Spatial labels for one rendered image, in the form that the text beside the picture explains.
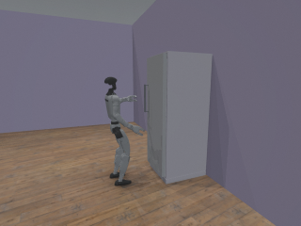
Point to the robot right hand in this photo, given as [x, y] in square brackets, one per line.
[136, 130]

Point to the fridge door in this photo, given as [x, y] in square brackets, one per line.
[156, 115]

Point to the robot left shin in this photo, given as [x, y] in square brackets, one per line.
[117, 163]

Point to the robot left foot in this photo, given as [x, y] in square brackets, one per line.
[112, 175]

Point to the robot left hand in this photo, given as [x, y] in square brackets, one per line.
[129, 98]

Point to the robot right upper arm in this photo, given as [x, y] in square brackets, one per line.
[115, 105]

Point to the robot left forearm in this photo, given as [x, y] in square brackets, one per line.
[124, 99]

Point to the robot right forearm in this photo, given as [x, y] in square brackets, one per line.
[123, 122]

